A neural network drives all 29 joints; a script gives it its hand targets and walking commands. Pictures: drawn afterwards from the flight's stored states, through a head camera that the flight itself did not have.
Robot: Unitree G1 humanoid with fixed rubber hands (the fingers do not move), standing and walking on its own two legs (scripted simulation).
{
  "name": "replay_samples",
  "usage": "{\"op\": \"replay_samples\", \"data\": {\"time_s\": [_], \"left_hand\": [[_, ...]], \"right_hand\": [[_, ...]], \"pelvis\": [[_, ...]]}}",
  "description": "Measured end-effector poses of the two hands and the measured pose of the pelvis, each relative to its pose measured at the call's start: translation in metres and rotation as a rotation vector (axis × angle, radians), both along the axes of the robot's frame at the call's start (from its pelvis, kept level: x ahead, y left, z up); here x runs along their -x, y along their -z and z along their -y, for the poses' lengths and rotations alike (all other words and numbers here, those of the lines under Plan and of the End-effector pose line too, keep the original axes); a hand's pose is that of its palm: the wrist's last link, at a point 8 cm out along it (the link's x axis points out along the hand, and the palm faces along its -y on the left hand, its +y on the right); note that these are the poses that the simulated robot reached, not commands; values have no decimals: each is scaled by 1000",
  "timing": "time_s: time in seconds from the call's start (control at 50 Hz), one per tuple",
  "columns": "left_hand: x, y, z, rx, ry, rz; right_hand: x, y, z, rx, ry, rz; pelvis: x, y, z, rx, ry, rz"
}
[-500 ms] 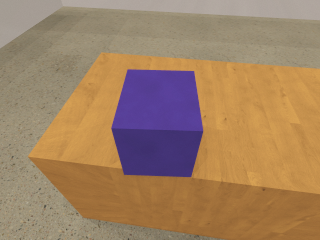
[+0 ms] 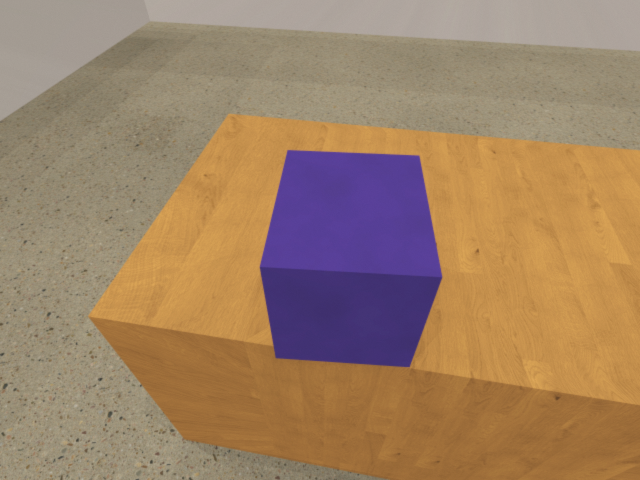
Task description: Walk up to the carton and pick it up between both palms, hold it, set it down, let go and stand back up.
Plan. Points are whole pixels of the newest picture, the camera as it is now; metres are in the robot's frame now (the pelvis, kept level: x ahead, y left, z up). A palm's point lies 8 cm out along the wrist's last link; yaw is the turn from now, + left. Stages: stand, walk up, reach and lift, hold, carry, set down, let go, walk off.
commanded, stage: walk up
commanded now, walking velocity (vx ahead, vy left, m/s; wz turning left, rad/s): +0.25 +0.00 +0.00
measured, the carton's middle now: (347, 256) +0.47 -0.01 +0.00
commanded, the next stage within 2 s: none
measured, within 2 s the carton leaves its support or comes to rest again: neither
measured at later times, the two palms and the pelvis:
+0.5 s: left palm out of the picture +0.04 +0.31 -0.17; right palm out of the picture +0.05 -0.10 -0.16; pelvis +0.06 +0.10 -0.02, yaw +0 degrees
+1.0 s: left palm out of the picture +0.08 +0.30 -0.16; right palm out of the picture +0.00 -0.20 -0.13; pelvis +0.05 +0.05 -0.01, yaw -1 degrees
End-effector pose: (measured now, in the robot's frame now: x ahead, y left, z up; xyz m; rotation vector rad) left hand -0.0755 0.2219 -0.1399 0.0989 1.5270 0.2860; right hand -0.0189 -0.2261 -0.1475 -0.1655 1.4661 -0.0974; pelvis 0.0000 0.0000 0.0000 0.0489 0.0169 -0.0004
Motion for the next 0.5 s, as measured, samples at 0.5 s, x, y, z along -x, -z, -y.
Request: {"op": "replay_samples", "data": {"time_s": [0.5], "left_hand": [[-118,27,-89,71,85,76]], "right_hand": [[-73,13,-126,-5,32,86]], "pelvis": [[-58,16,-103,14,-3,28]]}}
